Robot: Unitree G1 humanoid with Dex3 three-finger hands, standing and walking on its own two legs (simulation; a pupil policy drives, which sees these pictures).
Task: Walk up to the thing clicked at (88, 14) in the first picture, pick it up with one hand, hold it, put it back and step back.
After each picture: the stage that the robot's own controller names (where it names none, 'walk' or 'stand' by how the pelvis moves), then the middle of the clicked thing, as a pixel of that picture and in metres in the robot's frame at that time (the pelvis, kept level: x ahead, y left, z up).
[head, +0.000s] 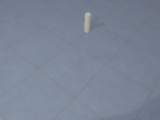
stand; (87, 22) +1.72 -0.05 -0.65
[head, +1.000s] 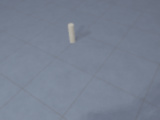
walk; (71, 33) +1.58 +0.24 -0.64
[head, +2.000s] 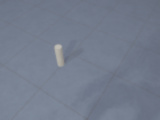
walk; (59, 55) +1.05 +0.30 -0.64
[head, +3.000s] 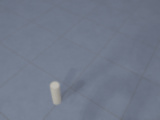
walk; (55, 93) +0.66 +0.21 -0.63
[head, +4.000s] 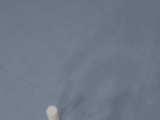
stand; (53, 117) +0.44 +0.18 -0.63
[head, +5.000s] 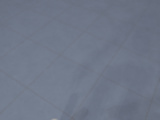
stand; out of the picture +0.39 +0.19 -0.65
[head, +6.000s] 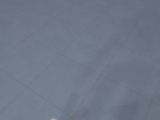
stand; out of the picture +0.39 +0.20 -0.65
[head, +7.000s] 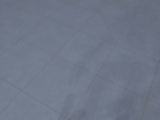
stand; out of the picture +0.36 +0.20 -0.66
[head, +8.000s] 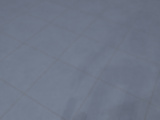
stand; out of the picture +0.37 +0.20 -0.66
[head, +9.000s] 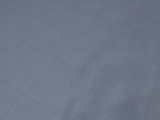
stand; out of the picture +0.36 +0.20 -0.66
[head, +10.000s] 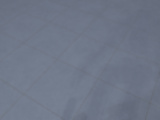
go down; out of the picture +0.36 +0.20 -0.66
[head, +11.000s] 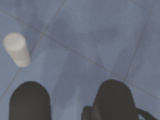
go down; (19, 52) +0.46 +0.22 -0.27
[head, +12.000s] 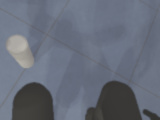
approach; (22, 54) +0.44 +0.23 -0.27
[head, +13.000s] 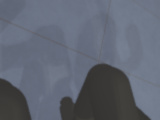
close in; out of the picture +0.43 +0.28 -0.17
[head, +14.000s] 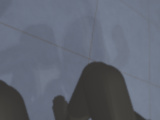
close; out of the picture +0.43 +0.29 -0.16
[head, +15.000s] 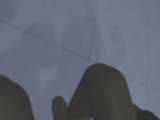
lift; out of the picture +0.39 +0.29 -0.16
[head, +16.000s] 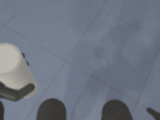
lift; (18, 76) +0.33 +0.20 +0.01
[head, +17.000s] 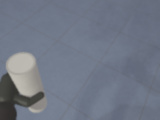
hold; (31, 87) +0.32 +0.18 +0.03
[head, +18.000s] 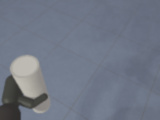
hold; (34, 88) +0.32 +0.17 +0.03
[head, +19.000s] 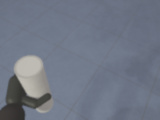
crouch; (38, 88) +0.32 +0.16 +0.03
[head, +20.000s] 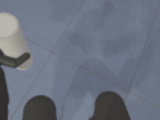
crouch; (15, 47) +0.44 +0.20 -0.04
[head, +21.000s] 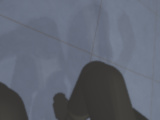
lower; out of the picture +0.42 +0.30 -0.17
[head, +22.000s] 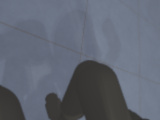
lower; out of the picture +0.43 +0.31 -0.17
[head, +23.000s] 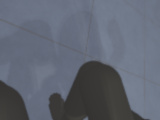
lower; out of the picture +0.43 +0.30 -0.17
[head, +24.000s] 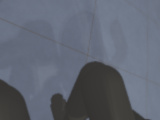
lower; out of the picture +0.42 +0.31 -0.16
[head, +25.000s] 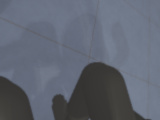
loosen; out of the picture +0.42 +0.30 -0.16
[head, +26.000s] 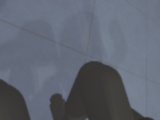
withdraw; out of the picture +0.41 +0.30 -0.16
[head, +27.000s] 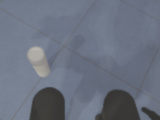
walk; (40, 63) +0.46 +0.22 -0.32
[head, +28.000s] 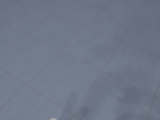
stand; out of the picture +0.38 +0.18 -0.60
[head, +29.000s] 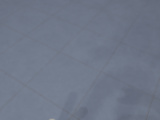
stand; out of the picture +0.39 +0.19 -0.60
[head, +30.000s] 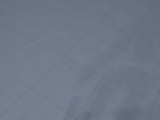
stand; out of the picture +0.39 +0.18 -0.64
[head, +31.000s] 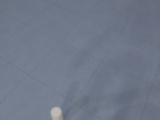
walk; (57, 118) +0.42 +0.17 -0.64
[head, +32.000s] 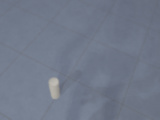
walk; (54, 89) +0.57 +0.17 -0.64
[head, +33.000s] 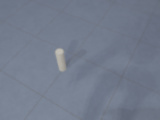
walk; (61, 60) +0.88 +0.24 -0.63
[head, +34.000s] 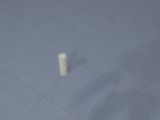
stand; (63, 64) +1.03 +0.20 -0.65
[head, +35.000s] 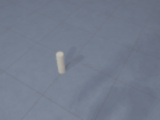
stand; (60, 63) +1.02 +0.22 -0.66
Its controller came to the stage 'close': yes
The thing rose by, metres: 0.68
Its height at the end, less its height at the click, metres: +0.00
